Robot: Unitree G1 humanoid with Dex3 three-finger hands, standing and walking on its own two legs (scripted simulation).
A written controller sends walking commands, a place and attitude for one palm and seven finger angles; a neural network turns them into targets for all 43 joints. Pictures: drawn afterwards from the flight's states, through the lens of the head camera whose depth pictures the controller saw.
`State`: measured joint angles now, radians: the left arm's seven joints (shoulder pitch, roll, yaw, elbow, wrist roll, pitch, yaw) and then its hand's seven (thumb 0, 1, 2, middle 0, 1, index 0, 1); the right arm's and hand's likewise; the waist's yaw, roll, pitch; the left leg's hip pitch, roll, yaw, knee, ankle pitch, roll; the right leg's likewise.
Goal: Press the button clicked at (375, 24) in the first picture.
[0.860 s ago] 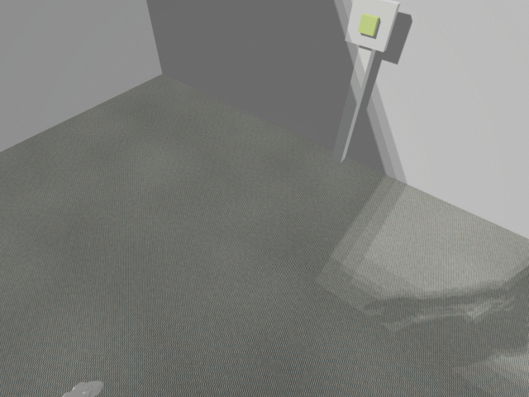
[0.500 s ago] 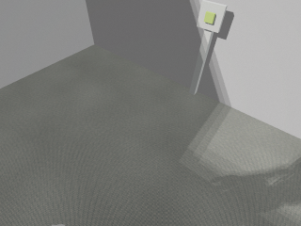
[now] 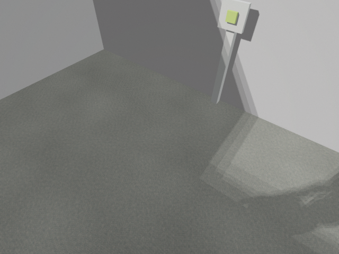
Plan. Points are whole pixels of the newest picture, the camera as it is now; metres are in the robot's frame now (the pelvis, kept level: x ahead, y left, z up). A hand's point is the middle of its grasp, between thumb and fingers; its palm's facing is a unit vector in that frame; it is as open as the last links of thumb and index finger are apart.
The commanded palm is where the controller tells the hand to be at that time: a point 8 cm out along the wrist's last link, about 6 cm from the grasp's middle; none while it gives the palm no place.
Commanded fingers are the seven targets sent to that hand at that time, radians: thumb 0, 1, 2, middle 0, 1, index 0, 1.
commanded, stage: look at it before walking up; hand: left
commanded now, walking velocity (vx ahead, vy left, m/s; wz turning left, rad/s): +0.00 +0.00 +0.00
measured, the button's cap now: (231, 16) +1.49 -0.33 -0.01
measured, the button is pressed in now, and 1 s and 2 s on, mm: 0 0 0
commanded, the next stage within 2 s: walk to a spot facing it in 0.58 s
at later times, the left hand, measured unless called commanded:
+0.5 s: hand out of the picture +0.08 +0.25 -0.16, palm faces -0.03 -0.94 -0.33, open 7.4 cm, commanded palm none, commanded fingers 0.00 0.90 0.90 -0.20 -0.30 -0.20 -0.30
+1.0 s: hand out of the picture +0.04 +0.20 -0.19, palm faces +0.00 -0.98 -0.18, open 7.4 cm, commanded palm none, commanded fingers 0.00 0.90 0.90 -0.20 -0.30 -0.20 -0.30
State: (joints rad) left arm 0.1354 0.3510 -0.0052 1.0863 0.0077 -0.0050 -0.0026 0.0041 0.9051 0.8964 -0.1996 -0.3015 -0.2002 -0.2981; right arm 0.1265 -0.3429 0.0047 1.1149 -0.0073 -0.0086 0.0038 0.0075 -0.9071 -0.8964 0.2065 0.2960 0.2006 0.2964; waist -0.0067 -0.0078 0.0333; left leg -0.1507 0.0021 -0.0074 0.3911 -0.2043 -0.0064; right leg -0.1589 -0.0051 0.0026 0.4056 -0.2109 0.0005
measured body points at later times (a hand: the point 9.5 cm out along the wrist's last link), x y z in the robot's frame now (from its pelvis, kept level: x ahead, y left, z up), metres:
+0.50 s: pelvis +0.00 +0.00 +0.00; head +0.01 +0.00 +0.45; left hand +0.08 +0.30 -0.13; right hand +0.08 -0.30 -0.13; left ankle +0.01 +0.12 -0.74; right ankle +0.01 -0.12 -0.74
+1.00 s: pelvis +0.06 +0.01 -0.02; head +0.05 +0.03 +0.43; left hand +0.04 +0.25 -0.18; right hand +0.05 -0.24 -0.16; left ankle +0.01 +0.12 -0.74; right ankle +0.01 -0.12 -0.74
